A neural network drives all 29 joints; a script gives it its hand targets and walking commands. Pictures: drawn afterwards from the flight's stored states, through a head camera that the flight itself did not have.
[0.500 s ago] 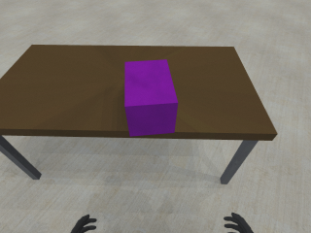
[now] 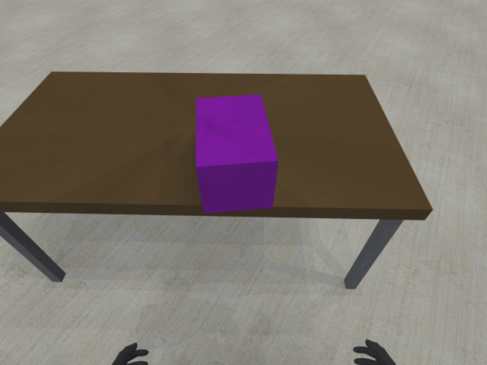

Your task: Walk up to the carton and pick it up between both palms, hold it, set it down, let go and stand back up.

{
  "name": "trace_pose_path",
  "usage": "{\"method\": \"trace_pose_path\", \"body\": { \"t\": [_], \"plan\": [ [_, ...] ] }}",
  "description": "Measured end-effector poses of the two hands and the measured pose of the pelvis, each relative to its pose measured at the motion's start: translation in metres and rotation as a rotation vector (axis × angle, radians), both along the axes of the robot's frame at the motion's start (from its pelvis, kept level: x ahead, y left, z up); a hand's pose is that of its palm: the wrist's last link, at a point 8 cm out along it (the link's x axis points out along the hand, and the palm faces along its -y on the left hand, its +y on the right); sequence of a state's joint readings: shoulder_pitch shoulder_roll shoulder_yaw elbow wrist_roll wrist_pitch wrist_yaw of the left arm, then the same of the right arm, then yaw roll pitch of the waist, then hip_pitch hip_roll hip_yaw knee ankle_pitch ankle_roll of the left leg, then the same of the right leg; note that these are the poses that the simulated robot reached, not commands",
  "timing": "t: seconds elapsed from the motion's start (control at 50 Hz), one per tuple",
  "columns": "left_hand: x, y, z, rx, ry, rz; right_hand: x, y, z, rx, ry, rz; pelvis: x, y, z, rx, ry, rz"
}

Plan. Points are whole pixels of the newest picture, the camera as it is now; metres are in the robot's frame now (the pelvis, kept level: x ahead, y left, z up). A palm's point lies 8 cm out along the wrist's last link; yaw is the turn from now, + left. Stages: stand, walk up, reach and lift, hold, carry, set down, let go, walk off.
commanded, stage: stand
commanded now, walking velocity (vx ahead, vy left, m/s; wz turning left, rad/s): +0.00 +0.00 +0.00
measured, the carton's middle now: (233, 151) +0.66 +0.03 -0.07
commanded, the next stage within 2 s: walk up in 1.26 s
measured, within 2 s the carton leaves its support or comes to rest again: neither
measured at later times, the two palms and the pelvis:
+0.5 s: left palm out of the picture +0.11 +0.23 -0.10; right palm out of the picture +0.11 -0.23 -0.10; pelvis +0.00 +0.00 +0.00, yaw +0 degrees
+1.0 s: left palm out of the picture +0.09 +0.23 -0.11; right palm out of the picture +0.09 -0.23 -0.11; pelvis +0.00 +0.00 +0.01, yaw +0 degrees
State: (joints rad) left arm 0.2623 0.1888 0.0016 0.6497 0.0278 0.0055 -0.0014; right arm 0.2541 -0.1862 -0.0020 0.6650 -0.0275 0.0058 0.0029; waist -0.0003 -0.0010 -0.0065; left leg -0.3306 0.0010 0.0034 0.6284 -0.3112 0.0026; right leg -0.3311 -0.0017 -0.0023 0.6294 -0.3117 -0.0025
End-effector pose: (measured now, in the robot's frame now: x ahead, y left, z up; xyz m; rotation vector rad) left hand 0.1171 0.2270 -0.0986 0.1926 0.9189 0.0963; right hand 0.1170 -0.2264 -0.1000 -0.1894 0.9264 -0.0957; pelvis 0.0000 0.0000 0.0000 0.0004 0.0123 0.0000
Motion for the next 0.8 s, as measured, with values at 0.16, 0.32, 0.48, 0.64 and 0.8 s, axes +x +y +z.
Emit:
{"method": "trace_pose_path", "body": {
  "t": [0.16,0.32,0.48,0.64,0.8],
  "plan": [
    [-0.002,0.001,-0.001,0.000,0.009,0.007,-0.002,-0.001,-0.001,0.000,0.009,-0.007,0.000,0.000,0.001,0.000,0.000,0.000],
    [-0.005,0.002,-0.002,0.001,0.020,0.014,-0.005,-0.001,-0.002,-0.001,0.020,-0.014,0.001,0.000,0.001,0.000,-0.001,0.000],
    [-0.008,0.002,-0.003,0.002,0.032,0.022,-0.008,-0.002,-0.003,-0.001,0.033,-0.022,0.002,0.000,0.002,0.000,-0.002,0.000],
    [-0.012,0.003,-0.004,0.003,0.047,0.031,-0.012,-0.003,-0.004,-0.003,0.048,-0.030,0.002,0.000,0.003,0.000,-0.003,0.000],
    [-0.017,0.004,-0.005,0.004,0.065,0.040,-0.017,-0.004,-0.005,-0.004,0.066,-0.040,0.002,0.000,0.004,0.000,-0.004,0.000]
  ]
}}
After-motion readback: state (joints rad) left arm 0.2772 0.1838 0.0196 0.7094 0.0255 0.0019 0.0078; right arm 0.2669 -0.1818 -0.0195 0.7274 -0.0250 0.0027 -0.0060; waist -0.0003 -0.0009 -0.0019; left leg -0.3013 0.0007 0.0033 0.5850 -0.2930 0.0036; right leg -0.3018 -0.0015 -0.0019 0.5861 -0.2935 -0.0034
